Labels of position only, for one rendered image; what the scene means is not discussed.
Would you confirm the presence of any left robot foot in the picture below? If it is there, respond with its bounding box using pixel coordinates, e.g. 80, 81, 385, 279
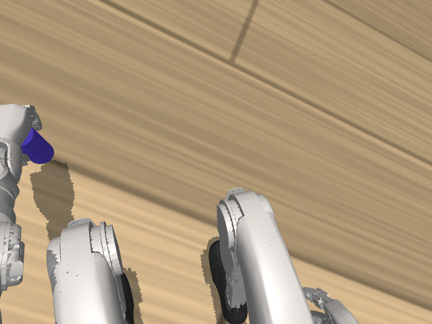
120, 273, 134, 324

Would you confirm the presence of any can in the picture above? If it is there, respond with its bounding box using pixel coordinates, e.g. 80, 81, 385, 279
21, 127, 54, 164

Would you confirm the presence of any left robot hand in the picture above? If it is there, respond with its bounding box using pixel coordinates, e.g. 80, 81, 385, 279
0, 104, 42, 166

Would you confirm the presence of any left robot arm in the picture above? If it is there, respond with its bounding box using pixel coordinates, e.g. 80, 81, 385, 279
0, 138, 25, 324

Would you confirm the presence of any right robot hand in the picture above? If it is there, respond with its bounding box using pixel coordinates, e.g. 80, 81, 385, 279
302, 287, 359, 324

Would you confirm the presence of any right robot foot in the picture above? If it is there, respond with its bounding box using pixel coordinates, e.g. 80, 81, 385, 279
209, 240, 248, 324

